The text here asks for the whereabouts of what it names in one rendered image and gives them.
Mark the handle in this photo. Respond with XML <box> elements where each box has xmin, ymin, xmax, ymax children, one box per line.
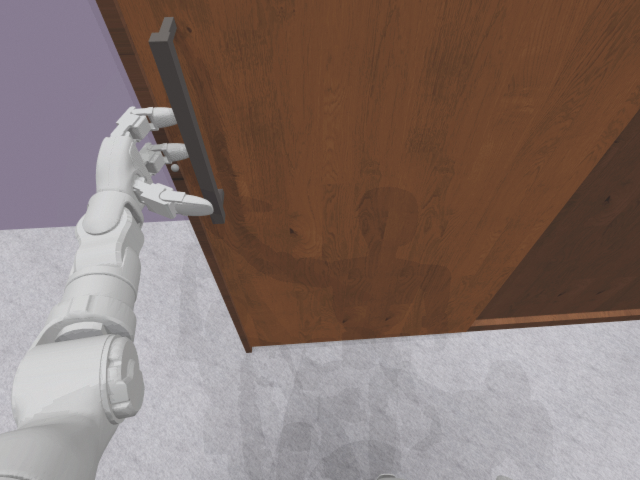
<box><xmin>148</xmin><ymin>17</ymin><xmax>225</xmax><ymax>224</ymax></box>

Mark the robot left forearm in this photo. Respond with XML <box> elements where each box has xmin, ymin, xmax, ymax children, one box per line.
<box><xmin>11</xmin><ymin>191</ymin><xmax>144</xmax><ymax>428</ymax></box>

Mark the wardrobe door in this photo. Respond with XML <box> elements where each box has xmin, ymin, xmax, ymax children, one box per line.
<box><xmin>117</xmin><ymin>0</ymin><xmax>640</xmax><ymax>347</ymax></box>
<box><xmin>476</xmin><ymin>109</ymin><xmax>640</xmax><ymax>320</ymax></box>

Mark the left robot hand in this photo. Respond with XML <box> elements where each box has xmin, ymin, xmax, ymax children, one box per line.
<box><xmin>96</xmin><ymin>106</ymin><xmax>214</xmax><ymax>219</ymax></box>

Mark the robot left upper arm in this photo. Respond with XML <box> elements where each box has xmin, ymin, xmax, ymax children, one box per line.
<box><xmin>0</xmin><ymin>334</ymin><xmax>145</xmax><ymax>480</ymax></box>

